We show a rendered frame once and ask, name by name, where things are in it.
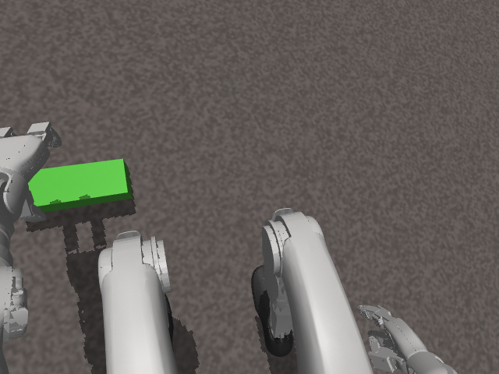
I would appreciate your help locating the carton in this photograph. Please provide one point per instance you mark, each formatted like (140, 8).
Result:
(80, 185)

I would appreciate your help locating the right robot hand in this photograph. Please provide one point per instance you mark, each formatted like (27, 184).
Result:
(391, 350)

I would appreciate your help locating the right robot foot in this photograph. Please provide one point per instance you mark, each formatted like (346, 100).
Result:
(276, 346)

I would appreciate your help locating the left robot arm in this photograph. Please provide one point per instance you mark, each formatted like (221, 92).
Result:
(13, 296)

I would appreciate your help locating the right robot arm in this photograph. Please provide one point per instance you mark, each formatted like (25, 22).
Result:
(425, 362)

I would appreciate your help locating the left robot hand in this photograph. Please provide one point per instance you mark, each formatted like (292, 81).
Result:
(26, 155)

